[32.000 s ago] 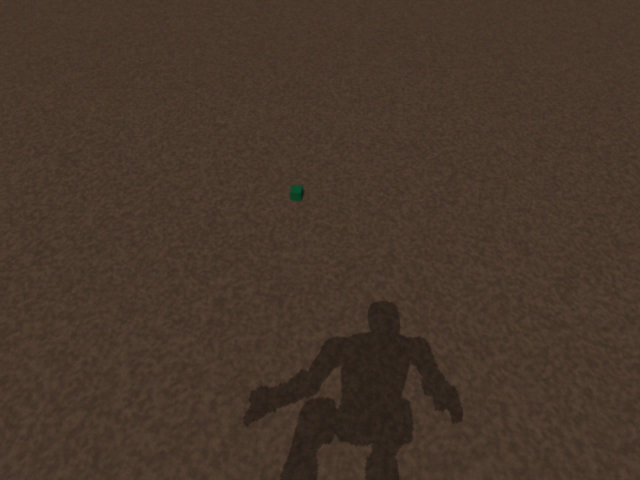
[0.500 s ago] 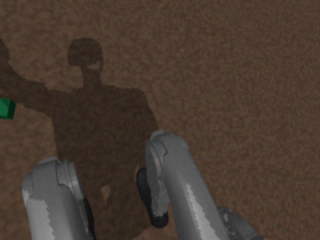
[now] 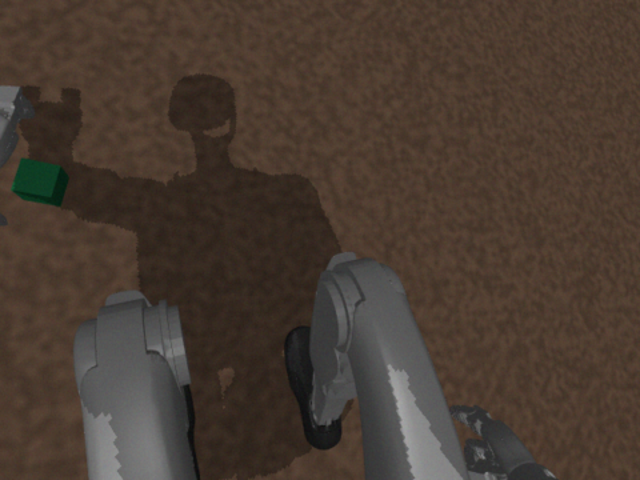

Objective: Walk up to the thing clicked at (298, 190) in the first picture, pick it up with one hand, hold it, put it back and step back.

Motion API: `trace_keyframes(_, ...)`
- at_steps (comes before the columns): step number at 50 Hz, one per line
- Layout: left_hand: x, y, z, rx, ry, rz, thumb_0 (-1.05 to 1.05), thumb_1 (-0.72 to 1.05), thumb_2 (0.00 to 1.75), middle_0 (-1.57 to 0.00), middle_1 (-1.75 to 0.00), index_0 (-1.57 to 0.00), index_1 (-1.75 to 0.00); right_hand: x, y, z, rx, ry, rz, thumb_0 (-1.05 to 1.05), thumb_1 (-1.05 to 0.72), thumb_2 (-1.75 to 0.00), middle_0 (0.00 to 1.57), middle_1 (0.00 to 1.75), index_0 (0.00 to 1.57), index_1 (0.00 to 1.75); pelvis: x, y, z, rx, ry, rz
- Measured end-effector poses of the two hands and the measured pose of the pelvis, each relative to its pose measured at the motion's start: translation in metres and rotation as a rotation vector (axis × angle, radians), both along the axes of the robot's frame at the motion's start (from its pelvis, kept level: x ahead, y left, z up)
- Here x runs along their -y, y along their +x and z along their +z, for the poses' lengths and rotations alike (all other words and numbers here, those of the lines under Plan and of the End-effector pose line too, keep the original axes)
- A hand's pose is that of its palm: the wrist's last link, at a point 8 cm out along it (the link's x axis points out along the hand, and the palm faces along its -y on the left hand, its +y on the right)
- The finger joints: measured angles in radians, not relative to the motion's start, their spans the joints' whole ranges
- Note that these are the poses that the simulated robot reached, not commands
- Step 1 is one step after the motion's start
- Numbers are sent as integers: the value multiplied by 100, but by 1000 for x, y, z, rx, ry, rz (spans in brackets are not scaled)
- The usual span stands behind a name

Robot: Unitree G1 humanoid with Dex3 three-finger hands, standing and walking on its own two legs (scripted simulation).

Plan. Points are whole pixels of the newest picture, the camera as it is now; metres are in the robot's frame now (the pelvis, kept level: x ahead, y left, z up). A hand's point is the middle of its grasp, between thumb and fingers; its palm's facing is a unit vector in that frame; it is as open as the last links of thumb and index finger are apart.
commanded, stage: withdraw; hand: left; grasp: from above
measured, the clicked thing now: (41, 183) +0.52 +0.29 -0.30
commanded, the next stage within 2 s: home in 0.02 s
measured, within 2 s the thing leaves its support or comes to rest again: neither
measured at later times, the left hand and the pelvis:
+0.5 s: hand out of the picture +0.44 +0.32 -0.08, palm faces -0.44 -0.32 -0.84, open 11.2 cm; pelvis +0.01 +0.00 +0.05, yaw +2 degrees
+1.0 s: hand out of the picture +0.29 +0.25 +0.15, palm faces -0.04 -0.88 -0.48, open 7.4 cm; pelvis +0.03 +0.00 +0.25, yaw +7 degrees
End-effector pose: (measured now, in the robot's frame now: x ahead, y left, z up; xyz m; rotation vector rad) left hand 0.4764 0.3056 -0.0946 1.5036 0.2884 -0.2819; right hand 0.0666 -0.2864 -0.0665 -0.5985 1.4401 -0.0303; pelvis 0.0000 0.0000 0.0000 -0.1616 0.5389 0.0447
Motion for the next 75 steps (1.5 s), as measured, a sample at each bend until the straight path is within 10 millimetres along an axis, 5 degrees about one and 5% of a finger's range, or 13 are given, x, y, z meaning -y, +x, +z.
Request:
trace_keyframes(10, 2, 54, 26, 24, 118, 182, 0, -44, 94, -14, -97, -16, -95, -24, -11, -15, 57, 102, -70, 0, -91, -90, 20, 30, 20, 30, -2, 6, -1, -58, 4, -13)
trace_keyframes(15, -10, 55, 28, -91, 114, 254, 0, -31, 93, -20, -84, -20, -83, -31, -29, -14, 5, 147, -128, 0, -90, -90, 20, 30, 20, 30, -2, 9, 8, -66, 4, -13)
trace_keyframes(20, -24, 26, 32, -191, 7, 282, 0, -11, 87, -22, -65, -21, -66, -28, -39, -2, -81, 143, -150, 0, -90, -90, 21, 30, 20, 30, -1, 9, 24, -73, 5, -2)
trace_keyframes(24, -26, -16, 63, -160, -149, 256, 0, 12, 81, -21, -50, -20, -50, -18, -26, 18, -85, 100, -141, 1, -90, -90, 21, 30, 20, 30, -1, 10, 45, -90, 15, 12)
trace_keyframes(32, -36, -94, 144, -61, -388, 369, 0, 51, 77, -20, -32, -20, -32, -10, 65, 72, 176, 62, -64, 1, -91, -90, 20, 30, 20, 30, -4, 7, 101, -76, 25, 34)
trace_keyframes(38, -26, -138, 192, -98, -508, 510, 0, 70, 82, -20, -30, -20, -30, -37, 137, 129, 432, 151, -4, 1, -91, -90, 20, 30, 20, 30, -8, 8, 152, -24, 39, 50)
trace_keyframes(43, -9, -168, 231, -116, -649, 621, 0, 81, 87, -21, -31, -21, -31, -63, 168, 179, 566, 229, 25, 1, -91, -90, 20, 30, 20, 30, -6, 14, 195, 17, 57, 62)
trace_keyframes(51, 12, -200, 288, -120, -843, 804, 1, 88, 90, -21, -31, -21, -30, -82, 177, 242, 651, 284, 7, 1, -90, -90, 21, 30, 20, 30, -3, 28, 253, 89, 81, 78)
trace_keyframes(62, 34, -235, 373, -161, -1025, 1006, 1, 90, 90, -21, -30, -21, -30, -71, 159, 317, 666, 235, -73, 1, -90, -90, 21, 30, 20, 30, -3, 58, 331, 202, 106, 90)
trace_keyframes(75, 56, -264, 459, -146, -1123, 1034, 1, 90, 90, -20, -30, -21, -30, -65, 181, 388, 831, 214, -87, 2, -90, -90, 20, 30, 20, 30, -3, 90, 386, 323, 131, 105)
